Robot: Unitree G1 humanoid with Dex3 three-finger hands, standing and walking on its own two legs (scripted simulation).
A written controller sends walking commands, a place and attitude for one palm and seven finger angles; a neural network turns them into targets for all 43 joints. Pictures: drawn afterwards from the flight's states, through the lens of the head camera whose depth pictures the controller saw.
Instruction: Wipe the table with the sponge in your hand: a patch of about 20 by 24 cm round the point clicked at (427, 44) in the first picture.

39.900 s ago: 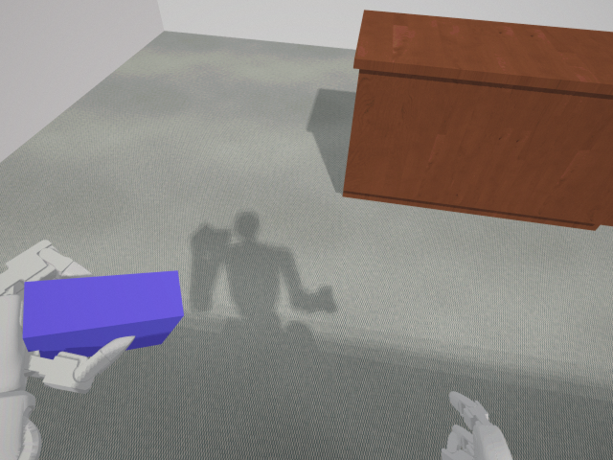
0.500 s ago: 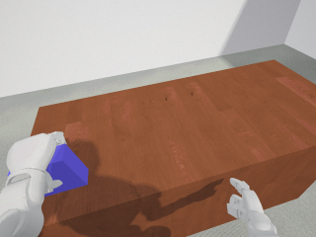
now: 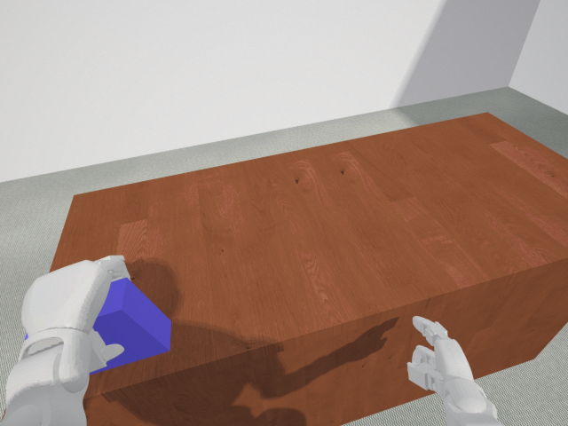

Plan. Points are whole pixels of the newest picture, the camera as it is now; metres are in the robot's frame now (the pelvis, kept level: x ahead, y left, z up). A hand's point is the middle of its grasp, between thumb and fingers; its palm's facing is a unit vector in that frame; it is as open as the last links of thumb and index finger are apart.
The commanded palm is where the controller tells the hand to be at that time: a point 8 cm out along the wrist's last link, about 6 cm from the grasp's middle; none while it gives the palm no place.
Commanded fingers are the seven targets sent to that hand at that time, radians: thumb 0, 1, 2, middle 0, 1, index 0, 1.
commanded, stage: bring the sponge back beside the body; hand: left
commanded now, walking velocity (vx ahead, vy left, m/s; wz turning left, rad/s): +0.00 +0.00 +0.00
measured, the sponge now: (115, 335) +0.19 +0.27 +0.07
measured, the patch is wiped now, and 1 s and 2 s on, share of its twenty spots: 0.95 0.95 0.95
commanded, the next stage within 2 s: step back with the hand held close in 0.34 s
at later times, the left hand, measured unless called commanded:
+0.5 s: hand (109, 309) +0.20 +0.27 +0.11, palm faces +0.17 -0.33 -0.93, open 8.8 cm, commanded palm +0.16 +0.28 +0.17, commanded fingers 0.00 0.10 1.30 -1.20 -1.60 -1.20 -1.60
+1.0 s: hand (86, 305) +0.18 +0.27 +0.15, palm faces +0.36 -0.85 -0.39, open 8.8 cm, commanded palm +0.12 +0.31 +0.17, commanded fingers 0.00 0.10 1.30 -1.20 -1.60 -1.20 -1.60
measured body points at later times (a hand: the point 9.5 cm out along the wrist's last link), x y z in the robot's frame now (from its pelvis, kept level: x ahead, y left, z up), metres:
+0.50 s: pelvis +0.00 +0.00 +0.00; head -0.03 -0.04 +0.45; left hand +0.18 +0.28 +0.16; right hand +0.27 -0.19 -0.05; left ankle +0.02 +0.13 -0.74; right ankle +0.01 -0.11 -0.74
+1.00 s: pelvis -0.03 +0.03 -0.02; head -0.03 +0.05 +0.43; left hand +0.15 +0.31 +0.17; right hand +0.12 -0.22 -0.09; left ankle +0.02 +0.13 -0.74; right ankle +0.01 -0.11 -0.74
